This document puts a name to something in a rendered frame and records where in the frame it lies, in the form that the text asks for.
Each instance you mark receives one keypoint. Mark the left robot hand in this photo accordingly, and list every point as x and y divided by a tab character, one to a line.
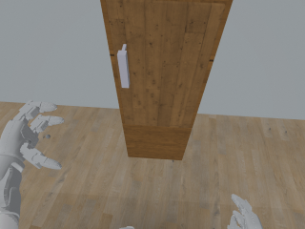
13	140

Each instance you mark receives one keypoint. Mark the robot left forearm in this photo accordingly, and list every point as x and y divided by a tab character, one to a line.
11	168

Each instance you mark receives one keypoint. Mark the right robot hand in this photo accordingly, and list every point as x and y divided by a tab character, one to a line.
250	219

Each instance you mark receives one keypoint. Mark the handle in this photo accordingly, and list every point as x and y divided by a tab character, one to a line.
123	65

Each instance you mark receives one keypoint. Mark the cupboard door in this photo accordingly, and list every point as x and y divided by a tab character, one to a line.
169	46

